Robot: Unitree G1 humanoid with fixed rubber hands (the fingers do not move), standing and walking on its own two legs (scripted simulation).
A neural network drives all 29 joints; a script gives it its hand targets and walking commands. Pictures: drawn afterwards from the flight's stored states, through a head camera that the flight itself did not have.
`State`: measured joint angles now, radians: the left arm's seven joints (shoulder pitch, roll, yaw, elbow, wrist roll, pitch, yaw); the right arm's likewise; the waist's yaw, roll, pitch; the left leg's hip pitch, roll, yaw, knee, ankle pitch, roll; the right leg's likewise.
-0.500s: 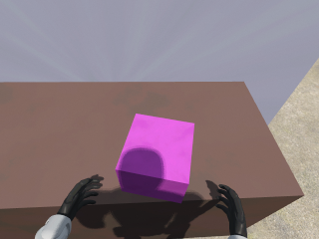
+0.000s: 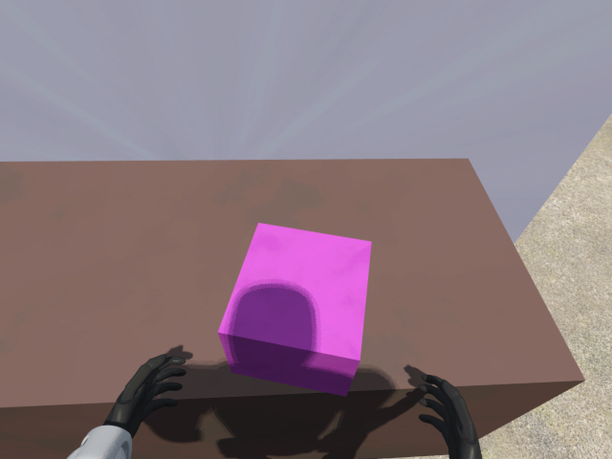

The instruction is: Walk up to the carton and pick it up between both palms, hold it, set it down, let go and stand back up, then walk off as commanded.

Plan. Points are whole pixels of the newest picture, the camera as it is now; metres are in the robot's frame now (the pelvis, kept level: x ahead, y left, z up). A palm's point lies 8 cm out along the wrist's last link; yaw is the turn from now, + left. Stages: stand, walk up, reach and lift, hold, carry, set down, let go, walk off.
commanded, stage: set down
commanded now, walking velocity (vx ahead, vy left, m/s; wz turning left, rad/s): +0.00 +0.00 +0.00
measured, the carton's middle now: (301, 307) +0.35 +0.00 -0.05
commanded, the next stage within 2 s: let go in 1.56 s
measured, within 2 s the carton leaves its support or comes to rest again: neither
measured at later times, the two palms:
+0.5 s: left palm (132, 414) +0.20 +0.22 -0.04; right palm out of the picture +0.14 -0.22 -0.06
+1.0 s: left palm (136, 412) +0.20 +0.22 -0.04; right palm out of the picture +0.13 -0.24 -0.08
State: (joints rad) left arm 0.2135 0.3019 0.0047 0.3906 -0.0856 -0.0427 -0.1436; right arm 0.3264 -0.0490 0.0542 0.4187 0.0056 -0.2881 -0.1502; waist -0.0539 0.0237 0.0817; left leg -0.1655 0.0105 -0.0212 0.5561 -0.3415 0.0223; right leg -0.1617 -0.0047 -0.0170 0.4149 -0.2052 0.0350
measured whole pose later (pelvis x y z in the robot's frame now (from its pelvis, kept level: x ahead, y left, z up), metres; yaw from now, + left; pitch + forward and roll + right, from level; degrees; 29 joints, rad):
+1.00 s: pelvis +0.00 -0.02 +0.00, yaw +0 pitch -3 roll -1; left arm 0.18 0.26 0.02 0.41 -0.09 0.09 -0.07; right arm 0.25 -0.18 0.01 0.63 0.01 -0.22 -0.01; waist -0.05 0.05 0.08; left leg -0.11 0.01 -0.02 0.47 -0.31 0.00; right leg -0.14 0.00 -0.02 0.40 -0.20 0.02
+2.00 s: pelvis +0.00 -0.02 +0.00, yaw +0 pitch -4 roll -1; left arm 0.14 0.23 0.04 0.44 -0.07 0.12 -0.02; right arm 0.18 -0.23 -0.01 0.73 0.01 -0.21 0.03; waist -0.05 0.06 0.08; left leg -0.10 0.01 -0.02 0.46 -0.29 0.00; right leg -0.14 0.00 -0.02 0.40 -0.20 0.02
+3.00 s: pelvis +0.00 -0.04 +0.00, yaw +0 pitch -4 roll +0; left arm 0.17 0.29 0.03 0.52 -0.06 -0.04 0.01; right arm 0.20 -0.37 -0.01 0.89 0.01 -0.01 0.03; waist -0.05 0.00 0.05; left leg -0.10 0.01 -0.02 0.46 -0.29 -0.01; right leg -0.18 -0.01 -0.02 0.49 -0.25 -0.01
